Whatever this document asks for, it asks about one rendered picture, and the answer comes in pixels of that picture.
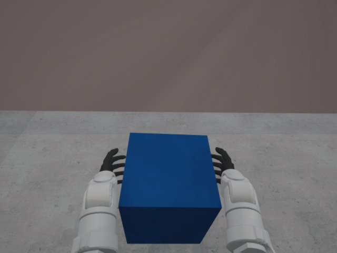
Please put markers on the left robot hand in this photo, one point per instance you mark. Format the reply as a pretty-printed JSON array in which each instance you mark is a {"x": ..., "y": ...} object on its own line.
[{"x": 109, "y": 160}]

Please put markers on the robot right forearm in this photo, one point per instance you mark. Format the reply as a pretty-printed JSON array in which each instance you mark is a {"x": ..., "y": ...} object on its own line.
[{"x": 245, "y": 232}]

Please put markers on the right robot hand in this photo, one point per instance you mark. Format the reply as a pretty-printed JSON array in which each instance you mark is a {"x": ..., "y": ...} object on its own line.
[{"x": 225, "y": 164}]

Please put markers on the robot left forearm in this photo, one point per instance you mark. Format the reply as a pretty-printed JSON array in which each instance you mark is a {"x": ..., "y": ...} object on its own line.
[{"x": 97, "y": 227}]

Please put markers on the carton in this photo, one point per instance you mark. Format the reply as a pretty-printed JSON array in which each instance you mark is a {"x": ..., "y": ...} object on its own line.
[{"x": 169, "y": 193}]

